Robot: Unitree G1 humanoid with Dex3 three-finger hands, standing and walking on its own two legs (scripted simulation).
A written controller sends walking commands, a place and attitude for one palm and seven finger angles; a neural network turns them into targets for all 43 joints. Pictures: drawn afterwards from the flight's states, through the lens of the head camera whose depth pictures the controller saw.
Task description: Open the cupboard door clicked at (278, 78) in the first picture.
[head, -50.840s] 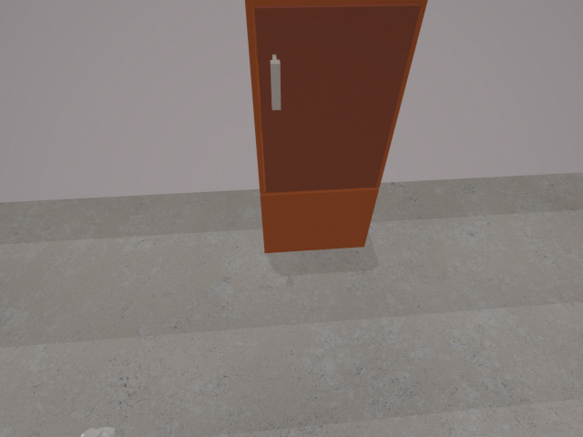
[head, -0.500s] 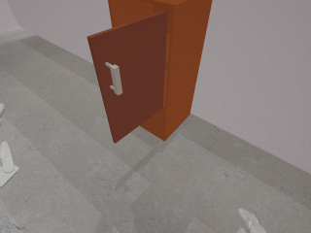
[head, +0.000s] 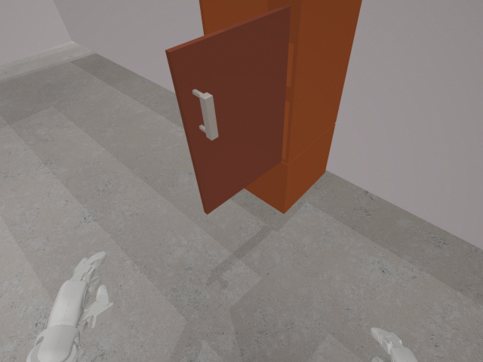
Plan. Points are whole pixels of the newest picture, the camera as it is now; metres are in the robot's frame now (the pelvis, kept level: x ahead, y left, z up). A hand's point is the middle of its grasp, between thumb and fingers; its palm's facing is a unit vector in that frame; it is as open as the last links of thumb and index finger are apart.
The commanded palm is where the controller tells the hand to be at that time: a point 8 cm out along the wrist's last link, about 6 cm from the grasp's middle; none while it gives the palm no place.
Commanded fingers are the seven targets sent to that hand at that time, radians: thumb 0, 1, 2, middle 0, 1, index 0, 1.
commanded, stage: let the arm hang, fingers relaxed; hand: left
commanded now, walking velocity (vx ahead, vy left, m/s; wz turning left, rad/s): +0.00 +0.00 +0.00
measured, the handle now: (204, 114) +0.69 +0.14 +0.05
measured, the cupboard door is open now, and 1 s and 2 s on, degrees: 85 85 85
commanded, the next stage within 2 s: look to check the result in 0.96 s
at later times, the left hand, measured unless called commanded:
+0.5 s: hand out of the picture -0.05 +0.21 -0.15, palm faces +0.02 -0.97 -0.25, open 7.3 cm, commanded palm none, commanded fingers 0.00 0.90 0.90 -0.20 -0.30 -0.20 -0.30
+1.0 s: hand out of the picture +0.02 +0.19 -0.15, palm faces +0.01 -0.98 -0.22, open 7.4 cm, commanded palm none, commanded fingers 0.00 0.90 0.90 -0.20 -0.30 -0.20 -0.30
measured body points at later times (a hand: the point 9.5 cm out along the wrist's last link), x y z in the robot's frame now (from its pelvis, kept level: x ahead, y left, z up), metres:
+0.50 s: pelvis -0.01 +0.01 +0.02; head +0.01 +0.00 +0.46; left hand -0.05 +0.26 -0.13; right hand -0.03 -0.21 -0.15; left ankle +0.03 +0.12 -0.73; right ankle -0.01 -0.10 -0.73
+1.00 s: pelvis -0.01 +0.01 +0.02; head +0.00 +0.00 +0.47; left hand +0.02 +0.24 -0.14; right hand +0.00 -0.22 -0.15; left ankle +0.03 +0.12 -0.73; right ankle -0.01 -0.10 -0.73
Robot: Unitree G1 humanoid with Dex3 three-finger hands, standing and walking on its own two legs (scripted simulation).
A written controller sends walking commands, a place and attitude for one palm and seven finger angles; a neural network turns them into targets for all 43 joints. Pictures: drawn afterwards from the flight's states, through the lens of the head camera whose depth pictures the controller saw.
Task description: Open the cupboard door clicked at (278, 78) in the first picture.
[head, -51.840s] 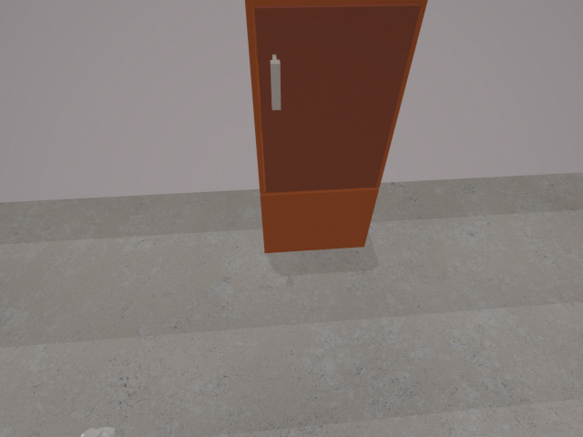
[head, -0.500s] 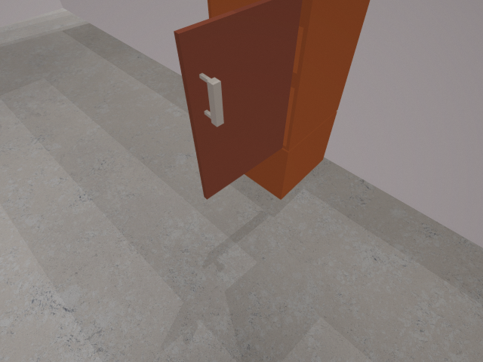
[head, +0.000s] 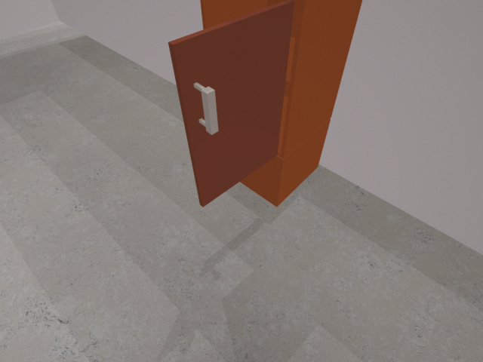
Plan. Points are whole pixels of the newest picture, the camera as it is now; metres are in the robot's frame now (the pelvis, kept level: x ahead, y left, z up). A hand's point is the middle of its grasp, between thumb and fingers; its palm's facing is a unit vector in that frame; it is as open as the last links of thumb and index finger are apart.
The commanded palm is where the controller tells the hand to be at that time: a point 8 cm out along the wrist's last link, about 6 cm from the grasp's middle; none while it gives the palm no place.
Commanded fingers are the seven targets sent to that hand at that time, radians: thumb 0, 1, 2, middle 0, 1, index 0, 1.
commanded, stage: look to check the result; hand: left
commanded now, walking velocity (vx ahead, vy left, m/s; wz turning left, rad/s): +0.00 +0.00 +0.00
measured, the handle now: (205, 108) +0.70 +0.13 +0.03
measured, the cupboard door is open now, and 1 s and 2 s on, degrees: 85 85 85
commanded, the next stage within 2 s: stand and wait in 0.58 s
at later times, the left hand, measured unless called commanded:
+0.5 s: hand out of the picture +0.06 +0.21 -0.16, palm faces +0.00 -0.95 -0.30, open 7.4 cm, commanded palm none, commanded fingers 0.00 0.90 0.90 -0.20 -0.30 -0.20 -0.30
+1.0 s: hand out of the picture +0.10 +0.21 -0.15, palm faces -0.02 -0.94 -0.33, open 7.4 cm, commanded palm none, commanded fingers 0.00 0.90 0.90 -0.20 -0.30 -0.20 -0.30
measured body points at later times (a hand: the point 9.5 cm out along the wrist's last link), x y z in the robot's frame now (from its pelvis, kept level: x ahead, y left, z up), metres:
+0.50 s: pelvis +0.01 -0.02 +0.00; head +0.03 -0.03 +0.45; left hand +0.06 +0.26 -0.14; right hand +0.06 -0.28 -0.15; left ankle +0.03 +0.11 -0.74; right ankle -0.01 -0.10 -0.74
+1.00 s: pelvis +0.03 -0.03 +0.00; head +0.05 -0.04 +0.45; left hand +0.10 +0.26 -0.13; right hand +0.09 -0.30 -0.15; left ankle +0.03 +0.11 -0.74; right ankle -0.01 -0.11 -0.74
